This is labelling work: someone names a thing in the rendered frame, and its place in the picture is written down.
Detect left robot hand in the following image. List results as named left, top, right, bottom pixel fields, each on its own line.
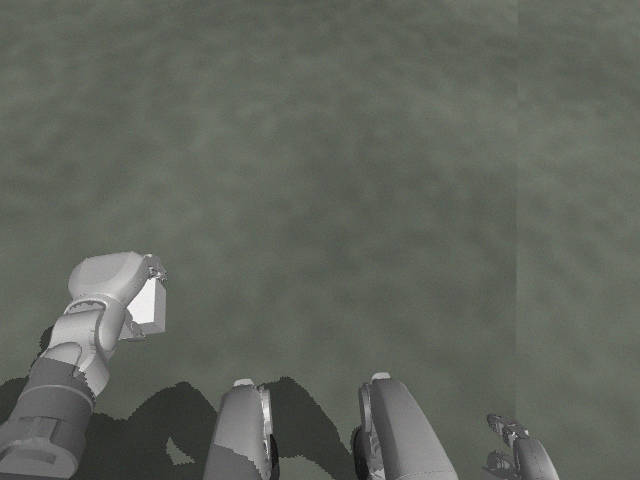
left=68, top=251, right=167, bottom=342

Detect left robot arm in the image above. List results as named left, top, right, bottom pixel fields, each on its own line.
left=0, top=294, right=125, bottom=480

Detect right robot hand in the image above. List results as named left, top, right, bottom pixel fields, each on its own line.
left=481, top=414, right=559, bottom=480

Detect right robot foot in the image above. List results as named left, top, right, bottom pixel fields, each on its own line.
left=353, top=428, right=369, bottom=480

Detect small box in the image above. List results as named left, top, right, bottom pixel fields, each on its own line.
left=127, top=278, right=166, bottom=335

